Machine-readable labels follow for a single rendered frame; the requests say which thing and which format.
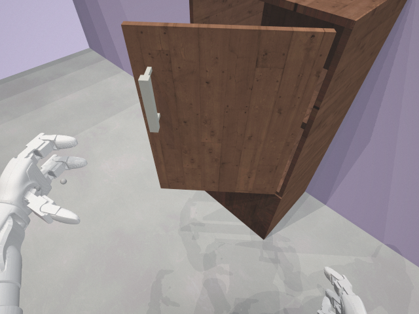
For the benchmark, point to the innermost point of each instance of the cupboard door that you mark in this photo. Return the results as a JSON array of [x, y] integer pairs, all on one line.
[[231, 99]]

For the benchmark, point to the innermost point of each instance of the robot left hand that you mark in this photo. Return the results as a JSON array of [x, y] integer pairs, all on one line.
[[21, 175]]

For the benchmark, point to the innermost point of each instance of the handle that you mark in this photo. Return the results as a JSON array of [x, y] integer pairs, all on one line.
[[148, 98]]

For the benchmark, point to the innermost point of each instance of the robot right hand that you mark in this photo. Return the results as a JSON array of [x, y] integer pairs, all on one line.
[[348, 303]]

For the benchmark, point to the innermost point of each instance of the robot left forearm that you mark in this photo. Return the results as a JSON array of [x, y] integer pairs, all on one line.
[[13, 222]]

